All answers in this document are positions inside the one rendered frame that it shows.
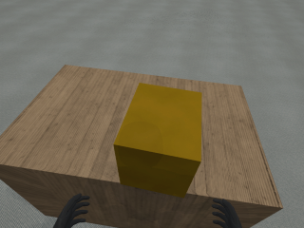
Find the robot right hand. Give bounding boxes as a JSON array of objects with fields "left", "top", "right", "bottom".
[{"left": 212, "top": 199, "right": 242, "bottom": 228}]

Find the robot left hand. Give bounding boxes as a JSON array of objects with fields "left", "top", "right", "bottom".
[{"left": 53, "top": 193, "right": 90, "bottom": 228}]

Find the pedestal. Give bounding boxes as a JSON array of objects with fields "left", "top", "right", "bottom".
[{"left": 0, "top": 65, "right": 283, "bottom": 228}]

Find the carton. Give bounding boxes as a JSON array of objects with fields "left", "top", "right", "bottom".
[{"left": 113, "top": 83, "right": 202, "bottom": 198}]

